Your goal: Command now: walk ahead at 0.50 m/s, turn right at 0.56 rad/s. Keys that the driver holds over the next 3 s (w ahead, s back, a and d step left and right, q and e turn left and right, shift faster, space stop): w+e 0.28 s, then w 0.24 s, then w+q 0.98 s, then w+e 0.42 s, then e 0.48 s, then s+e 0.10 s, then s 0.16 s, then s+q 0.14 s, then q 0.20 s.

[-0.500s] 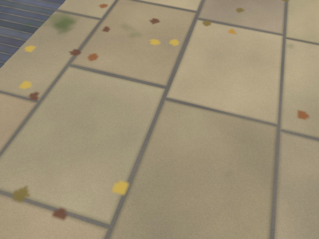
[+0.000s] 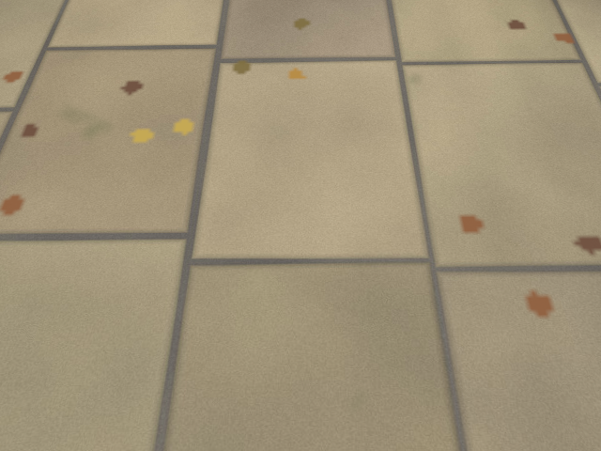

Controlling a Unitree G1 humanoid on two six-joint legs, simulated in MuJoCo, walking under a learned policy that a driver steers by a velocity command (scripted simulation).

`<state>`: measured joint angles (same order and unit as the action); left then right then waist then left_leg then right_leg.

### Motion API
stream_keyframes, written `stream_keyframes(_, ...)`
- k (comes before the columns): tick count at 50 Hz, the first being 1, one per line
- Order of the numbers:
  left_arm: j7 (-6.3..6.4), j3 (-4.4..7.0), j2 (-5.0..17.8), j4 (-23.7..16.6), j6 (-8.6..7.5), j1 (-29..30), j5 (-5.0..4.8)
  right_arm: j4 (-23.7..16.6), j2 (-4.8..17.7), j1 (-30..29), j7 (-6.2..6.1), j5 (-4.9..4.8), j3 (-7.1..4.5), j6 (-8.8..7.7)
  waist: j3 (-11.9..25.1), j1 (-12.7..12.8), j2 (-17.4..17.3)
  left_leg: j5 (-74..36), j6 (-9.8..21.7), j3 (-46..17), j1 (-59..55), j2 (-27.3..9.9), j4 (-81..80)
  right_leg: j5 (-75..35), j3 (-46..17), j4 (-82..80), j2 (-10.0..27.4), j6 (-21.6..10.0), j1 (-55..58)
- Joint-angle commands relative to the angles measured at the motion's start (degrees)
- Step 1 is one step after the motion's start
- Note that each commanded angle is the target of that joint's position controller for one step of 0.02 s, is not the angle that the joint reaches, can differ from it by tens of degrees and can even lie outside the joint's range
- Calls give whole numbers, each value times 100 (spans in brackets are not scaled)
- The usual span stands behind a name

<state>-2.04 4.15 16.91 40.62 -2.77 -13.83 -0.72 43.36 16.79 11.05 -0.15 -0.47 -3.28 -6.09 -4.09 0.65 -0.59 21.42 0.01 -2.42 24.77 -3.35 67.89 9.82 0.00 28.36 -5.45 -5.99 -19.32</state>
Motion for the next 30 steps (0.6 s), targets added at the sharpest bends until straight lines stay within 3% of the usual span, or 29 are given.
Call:
stream_keyframes(1,89,163,672,-491,-143,84,34,-407,659,119,-14,114,-190,-26,706,-163,227,-464,-134,-238,1015,-307,-479,-1421,-2097,-1512,1528,-1163,1170)
stream_keyframes(4,209,214,873,-394,-137,-141,-3,-553,450,-339,-32,146,-111,75,464,-61,242,-1199,-397,-83,1072,-177,-1523,-1696,-1612,-1581,1279,-1046,718)
stream_keyframes(7,280,226,907,-309,-71,-350,-42,-696,285,-989,16,113,-28,44,385,207,459,-2311,-459,-43,696,97,-2913,-1082,-1383,-1479,975,-739,503)
stream_keyframes(11,304,241,921,-163,-5,-675,-85,-848,432,-1469,120,6,-53,-47,352,387,563,-2604,-375,-169,386,303,-3741,-490,-1860,-1168,1155,-613,763)
stream_keyframes(14,337,251,882,-154,45,-640,-70,-822,651,-1280,168,-11,-145,-131,388,212,743,-1992,-154,-292,134,314,-4002,-496,-2372,-664,1352,-497,1203)
stream_keyframes(15,337,242,840,-159,62,-561,-49,-732,700,-957,166,-13,-180,-159,461,38,830,-1881,-37,-185,-189,315,-4104,-709,-2378,-455,1362,-434,1258)
stream_keyframes(16,326,184,671,-170,62,-538,-25,-577,801,-427,141,35,-251,-190,732,-211,799,-1943,135,-70,-952,313,-4302,-1143,-2214,48,1135,-294,1208)
stream_keyframes(17,296,58,358,-221,45,-579,36,-488,1017,305,108,144,-318,-217,1438,-530,450,-1746,481,-666,-2262,-359,-4165,-851,-1856,1335,833,-99,765)
stream_keyframes(18,298,-50,7,-293,-8,-1362,-73,-310,1528,998,104,239,-448,-164,2210,-347,-1112,-682,1428,-3080,-4252,-1578,-4490,1006,-1095,3304,-39,373,-1127)
stream_keyframes(19,310,-41,341,-217,-41,-1517,-153,-163,1205,1170,173,51,-400,-126,2137,-393,-1622,813,1687,-4551,-4413,-1973,-5102,2348,-1105,4276,89,465,-2172)
stream_keyframes(20,301,62,760,-220,-44,-983,-165,-233,790,848,167,-20,-280,-99,1283,-507,-919,1206,1459,-3897,-3742,-1760,-5238,1908,-1205,4621,353,471,-2518)
stream_keyframes(21,302,67,797,-320,-41,-480,-95,-287,636,553,152,28,-219,-46,831,-479,-483,725,1267,-3071,-3078,-1508,-5250,1509,-955,4584,560,468,-2456)
stream_keyframes(22,289,63,726,-424,-70,-145,-9,-256,529,355,147,67,-171,-15,444,-398,-315,59,1230,-2509,-2453,-1273,-5378,1222,-863,4254,707,463,-2393)
stream_keyframes(24,237,50,544,-435,-82,-141,6,-200,389,238,126,117,-98,-27,358,-173,-506,-846,1150,-1834,-1893,-949,-5596,872,-734,3694,972,454,-1930)
stream_keyframes(25,218,22,428,-414,-77,-204,1,-153,388,275,124,84,-95,-40,408,-132,-560,-1146,1200,-1641,-1817,-894,-5675,834,-626,3490,1015,479,-1834)
stream_keyframes(28,212,-81,214,-596,-110,232,89,-11,663,449,100,-19,-150,-36,314,-192,-444,-1856,1378,-1284,-1672,-873,-5903,447,-376,2499,1108,613,-1870)
stream_keyframes(30,186,-142,106,-683,-173,616,96,53,787,553,70,-60,-180,23,287,-295,-378,-2060,1311,-1011,-1580,-727,-5919,-165,-288,1625,1034,681,-1628)
